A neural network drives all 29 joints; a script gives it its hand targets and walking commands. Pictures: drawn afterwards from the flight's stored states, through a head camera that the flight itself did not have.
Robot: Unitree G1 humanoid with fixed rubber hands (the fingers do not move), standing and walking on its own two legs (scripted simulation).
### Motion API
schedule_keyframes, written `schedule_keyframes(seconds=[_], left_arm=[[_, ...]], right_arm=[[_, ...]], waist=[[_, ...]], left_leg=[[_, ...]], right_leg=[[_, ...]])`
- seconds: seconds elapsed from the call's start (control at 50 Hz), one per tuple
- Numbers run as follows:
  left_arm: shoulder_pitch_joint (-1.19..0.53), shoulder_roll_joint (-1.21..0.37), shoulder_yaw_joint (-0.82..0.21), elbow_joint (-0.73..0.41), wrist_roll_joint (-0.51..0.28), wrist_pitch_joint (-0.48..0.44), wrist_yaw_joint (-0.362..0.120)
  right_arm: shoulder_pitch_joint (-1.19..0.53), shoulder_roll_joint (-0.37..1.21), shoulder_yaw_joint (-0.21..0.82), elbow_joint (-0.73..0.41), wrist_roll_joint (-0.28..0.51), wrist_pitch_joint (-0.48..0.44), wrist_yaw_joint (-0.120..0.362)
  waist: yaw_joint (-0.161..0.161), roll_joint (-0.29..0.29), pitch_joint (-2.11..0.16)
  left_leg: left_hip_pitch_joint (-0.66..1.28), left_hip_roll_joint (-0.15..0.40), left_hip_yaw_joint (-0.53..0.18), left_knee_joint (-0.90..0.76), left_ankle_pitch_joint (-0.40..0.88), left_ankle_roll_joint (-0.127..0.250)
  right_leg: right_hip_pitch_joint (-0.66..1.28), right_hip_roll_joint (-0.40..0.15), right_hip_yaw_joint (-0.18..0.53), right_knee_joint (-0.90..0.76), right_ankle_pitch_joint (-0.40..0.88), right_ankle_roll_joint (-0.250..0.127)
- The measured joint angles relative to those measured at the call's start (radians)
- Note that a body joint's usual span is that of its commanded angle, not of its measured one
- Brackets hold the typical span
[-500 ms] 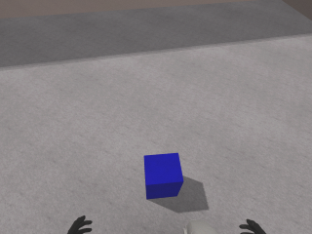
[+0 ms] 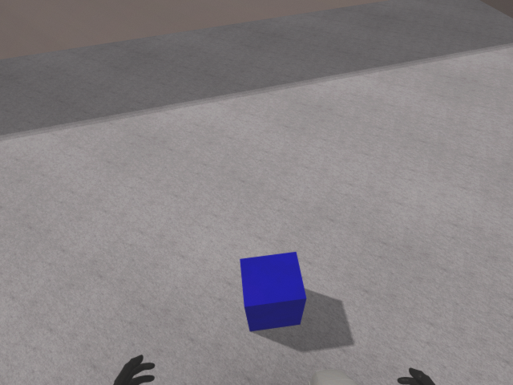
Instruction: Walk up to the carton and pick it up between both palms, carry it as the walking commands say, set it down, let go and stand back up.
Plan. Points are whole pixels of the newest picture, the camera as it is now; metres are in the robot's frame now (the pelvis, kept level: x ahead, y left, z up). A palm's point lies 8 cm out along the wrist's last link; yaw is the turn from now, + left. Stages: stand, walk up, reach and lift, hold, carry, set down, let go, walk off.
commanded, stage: walk up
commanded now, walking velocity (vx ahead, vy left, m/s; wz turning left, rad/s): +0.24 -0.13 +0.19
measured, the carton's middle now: (271, 293) +0.46 +0.00 -0.61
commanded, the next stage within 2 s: stand in 0.98 s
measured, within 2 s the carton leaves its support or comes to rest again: neither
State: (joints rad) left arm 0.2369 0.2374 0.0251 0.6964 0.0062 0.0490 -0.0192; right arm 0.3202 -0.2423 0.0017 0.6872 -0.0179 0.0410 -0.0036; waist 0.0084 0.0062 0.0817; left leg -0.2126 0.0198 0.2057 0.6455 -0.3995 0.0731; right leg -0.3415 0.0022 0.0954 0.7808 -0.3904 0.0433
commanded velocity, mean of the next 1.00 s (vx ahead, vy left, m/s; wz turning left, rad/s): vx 0.06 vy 0.00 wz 0.05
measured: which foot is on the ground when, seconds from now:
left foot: down 0.00-0.18, up 0.20-0.46, down 0.48-1.00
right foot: up 0.00-0.16, down 0.18-0.50, up 0.52-0.82, down 0.84-1.00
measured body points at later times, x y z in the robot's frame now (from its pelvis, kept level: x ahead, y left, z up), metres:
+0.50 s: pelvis +0.04 -0.01 +0.00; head +0.07 -0.02 +0.45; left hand +0.13 +0.24 -0.12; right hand +0.16 -0.27 -0.12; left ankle +0.07 +0.06 -0.73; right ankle +0.05 -0.19 -0.72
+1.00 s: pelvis +0.01 -0.01 +0.00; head +0.02 -0.02 +0.45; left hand +0.11 +0.23 -0.11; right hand +0.10 -0.26 -0.12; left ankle +0.07 +0.06 -0.72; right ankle +0.02 -0.15 -0.72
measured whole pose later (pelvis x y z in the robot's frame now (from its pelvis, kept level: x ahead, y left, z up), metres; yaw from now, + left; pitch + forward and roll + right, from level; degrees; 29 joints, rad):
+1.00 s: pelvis +0.01 -0.01 +0.00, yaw +0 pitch -2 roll +0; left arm 0.27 0.20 0.03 0.70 0.01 0.04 0.00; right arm 0.31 -0.24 0.00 0.69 -0.02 0.03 0.00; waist 0.00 0.01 0.05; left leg -0.32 0.00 0.16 0.59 -0.24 0.08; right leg -0.28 0.01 0.08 0.63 -0.32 0.03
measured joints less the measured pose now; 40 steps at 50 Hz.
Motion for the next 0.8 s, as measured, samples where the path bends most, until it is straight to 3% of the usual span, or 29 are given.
schedule_keyframes(seconds=[0.1,0.18,0.26,0.32,0.4,0.46,0.5,0.58,0.8], left_arm=[[-0.012,0.0,0.0,-0.001,0.0,-0.008,-0.022],[-0.021,0.0,0.0,-0.002,0.0,-0.035,-0.02],[-0.005,-0.02,0.001,0.0,0.0,-0.064,0.005],[0.025,-0.021,0.0,0.0,0.0,-0.064,0.026],[0.063,-0.021,0.0,0.0,0.0,-0.049,0.033],[0.069,-0.022,0.0,-0.001,0.0,-0.025,0.034],[0.063,-0.024,0.0,0.0,0.0,-0.012,0.034],[0.032,-0.023,0.0,0.0,0.0,0.011,0.027],[-0.013,-0.023,0.0,-0.001,0.0,0.012,0.016]], right_arm=[[0.074,-0.018,0.0,0.0,0.0,-0.008,-0.002],[0.103,-0.022,0.0,-0.001,0.0,-0.012,-0.002],[0.071,-0.028,0.0,0.0,0.0,-0.004,-0.002],[0.016,-0.028,0.0,-0.001,0.0,0.0,0.001],[-0.063,-0.028,0.0,-0.001,0.0,0.004,0.003],[-0.094,-0.022,0.0,-0.002,0.0,0.001,0.003],[-0.088,-0.017,0.001,-0.001,0.0,-0.01,0.003],[-0.038,0.006,0.0,0.0,0.0,-0.016,0.003],[-0.002,0.006,0.0,-0.001,0.0,-0.016,-0.003]], waist=[[-0.002,0.004,-0.001],[-0.01,0.0,-0.015],[-0.009,0.009,-0.017],[-0.01,0.004,-0.019],[-0.007,0.015,-0.021],[-0.006,0.015,-0.024],[-0.004,0.025,-0.027],[-0.005,0.0,-0.027],[-0.004,-0.03,-0.027]], left_leg=[[0.037,0.036,0.001,-0.024,-0.005,-0.023],[0.035,0.043,0.003,-0.019,-0.019,-0.063],[-0.056,0.016,-0.043,0.179,-0.129,-0.066],[-0.147,-0.011,-0.048,0.288,-0.135,-0.066],[-0.188,-0.011,-0.052,0.262,-0.135,-0.066],[-0.146,-0.013,-0.054,0.08,-0.027,-0.066],[-0.114,0.012,-0.051,-0.012,0.133,-0.045],[-0.09,0.018,-0.051,-0.028,0.098,-0.004],[-0.108,-0.026,-0.05,-0.053,0.139,0.012]], right_leg=[[-0.023,-0.024,0.002,0.081,-0.003,0.0],[0.023,-0.052,-0.002,-0.123,0.055,0.001],[0.028,-0.066,-0.007,-0.13,0.063,0.004],[0.032,-0.094,-0.008,-0.151,0.067,0.004],[0.038,-0.088,-0.01,-0.159,0.07,0.005],[0.038,-0.071,-0.012,-0.16,0.068,0.02],[0.039,-0.043,-0.013,-0.152,0.056,0.023],[0.037,-0.01,-0.014,-0.072,-0.039,0.021],[0.045,-0.003,-0.012,-0.082,-0.013,0.021]])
